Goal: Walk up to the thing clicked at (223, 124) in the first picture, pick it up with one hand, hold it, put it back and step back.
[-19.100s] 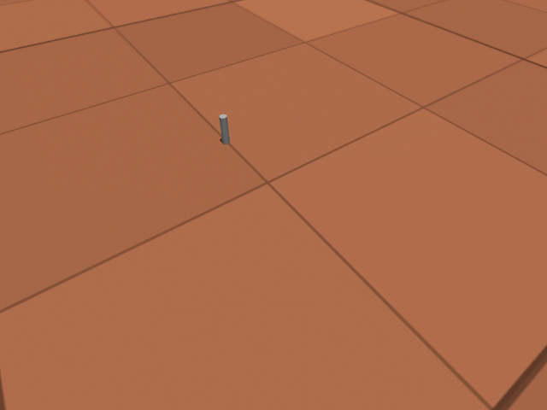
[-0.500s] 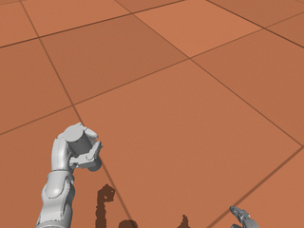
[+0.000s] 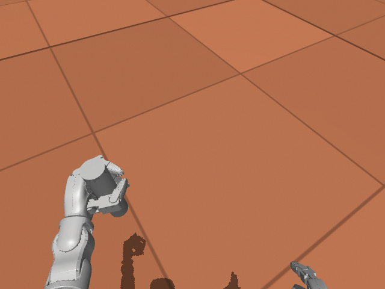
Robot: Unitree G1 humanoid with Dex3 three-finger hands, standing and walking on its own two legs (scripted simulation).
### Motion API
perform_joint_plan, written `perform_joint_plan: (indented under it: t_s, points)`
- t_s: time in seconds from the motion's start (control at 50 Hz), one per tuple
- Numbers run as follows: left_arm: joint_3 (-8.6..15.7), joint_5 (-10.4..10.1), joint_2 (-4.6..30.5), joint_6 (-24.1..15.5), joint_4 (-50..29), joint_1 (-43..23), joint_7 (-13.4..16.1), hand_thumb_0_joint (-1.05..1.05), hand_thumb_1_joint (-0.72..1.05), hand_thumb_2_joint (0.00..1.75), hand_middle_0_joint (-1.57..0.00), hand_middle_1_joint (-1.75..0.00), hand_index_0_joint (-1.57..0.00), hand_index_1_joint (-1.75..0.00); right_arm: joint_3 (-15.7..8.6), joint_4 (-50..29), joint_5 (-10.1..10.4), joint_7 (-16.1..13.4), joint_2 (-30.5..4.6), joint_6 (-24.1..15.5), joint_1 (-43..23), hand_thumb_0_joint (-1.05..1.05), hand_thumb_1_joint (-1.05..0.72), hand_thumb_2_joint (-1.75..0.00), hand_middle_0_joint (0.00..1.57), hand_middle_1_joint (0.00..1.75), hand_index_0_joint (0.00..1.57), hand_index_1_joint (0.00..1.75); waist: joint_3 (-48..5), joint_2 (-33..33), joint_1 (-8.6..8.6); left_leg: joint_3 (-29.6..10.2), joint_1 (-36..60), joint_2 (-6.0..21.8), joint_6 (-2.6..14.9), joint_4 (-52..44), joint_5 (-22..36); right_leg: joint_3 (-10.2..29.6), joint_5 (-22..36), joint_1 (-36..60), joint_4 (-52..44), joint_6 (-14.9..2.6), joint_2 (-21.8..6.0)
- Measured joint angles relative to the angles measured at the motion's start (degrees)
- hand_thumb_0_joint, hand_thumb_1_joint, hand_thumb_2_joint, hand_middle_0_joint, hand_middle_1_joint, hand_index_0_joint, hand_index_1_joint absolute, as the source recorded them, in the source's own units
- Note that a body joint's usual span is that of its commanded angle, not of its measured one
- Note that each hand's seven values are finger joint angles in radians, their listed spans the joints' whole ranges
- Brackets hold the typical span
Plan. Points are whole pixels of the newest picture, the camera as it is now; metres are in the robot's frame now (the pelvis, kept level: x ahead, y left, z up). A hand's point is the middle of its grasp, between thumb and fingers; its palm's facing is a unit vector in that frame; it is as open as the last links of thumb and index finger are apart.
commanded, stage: hold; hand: left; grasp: from the side
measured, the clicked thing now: (107, 191) +0.32 +0.19 +0.03
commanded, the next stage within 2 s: crouch in 1.20 s
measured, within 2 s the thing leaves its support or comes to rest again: neither
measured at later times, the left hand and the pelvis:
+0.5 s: hand (113, 186) +0.32 +0.17 +0.04, palm faces +0.09 -1.00 +0.01, open 5.3 cm; pelvis +0.00 +0.00 +0.00, yaw +0 degrees
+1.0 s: hand (115, 186) +0.33 +0.17 +0.04, palm faces +0.09 -1.00 +0.01, open 5.3 cm; pelvis +0.00 +0.00 +0.00, yaw +0 degrees
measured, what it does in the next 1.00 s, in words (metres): stands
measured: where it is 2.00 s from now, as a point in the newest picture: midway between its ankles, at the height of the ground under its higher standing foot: outside the picture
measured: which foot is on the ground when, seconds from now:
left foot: down 0.00-1.00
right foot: down 0.00-1.00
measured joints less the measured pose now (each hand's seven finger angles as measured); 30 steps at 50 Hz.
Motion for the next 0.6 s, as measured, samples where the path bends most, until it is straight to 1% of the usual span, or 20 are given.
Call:
perform_joint_plan:
  t_s: [0.3, 0.48, 0.6]
  points:
    - [0.1, 0.6, -0.1, -0.3, 2.3, -1.7, 0.1, -0.01, 0.15, 1.11, -0.95, -1.13, -1.04, -1.11, -0.2, 0.0, -0.3, 0.6, 0.0, 0.2, -0.3, 0.01, -0.9, -0.9, 0.2, 0.3, 0.2, 0.3, -0.1, -0.1, -0.12, -0.1, -0.3, 0.0, 0.0, 0.3, -0.2, -0.1, -0.2, -0.2, 0.2, 0.01, 0.0]
    - [0.3, 0.3, 0.0, -0.7, 2.4, -1.8, 0.1, -0.01, 0.15, 1.11, -0.95, -1.14, -1.04, -1.11, -0.2, 0.1, -0.2, 0.7, 0.0, 0.6, 0.1, 0.01, -0.9, -0.9, 0.2, 0.3, 0.2, 0.3, -0.1, -0.1, -0.15, -0.1, -0.4, 0.0, 0.0, 0.2, 0.0, 0.0, 0.0, -0.3, 0.1, -0.01, 0.0]
    - [-0.1, 0.4, 0.0, -0.7, 2.3, -1.8, 0.0, -0.01, 0.15, 1.11, -0.95, -1.14, -1.04, -1.11, -0.4, 0.1, -0.3, 0.8, -0.1, 0.3, 0.3, 0.01, -0.9, -0.9, 0.2, 0.3, 0.2, 0.3, -0.1, 0.1, -0.14, -0.1, -0.7, 0.0, -0.07, 0.5, -0.1, -0.1, -0.1, -0.6, 0.4, -0.07, 0.0]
